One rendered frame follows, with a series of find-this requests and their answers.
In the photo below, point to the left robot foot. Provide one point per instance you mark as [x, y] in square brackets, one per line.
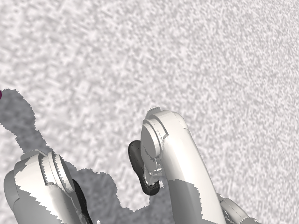
[82, 202]

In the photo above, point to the right robot hand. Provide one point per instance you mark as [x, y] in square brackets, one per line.
[232, 212]

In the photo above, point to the right robot foot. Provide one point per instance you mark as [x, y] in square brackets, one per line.
[134, 152]

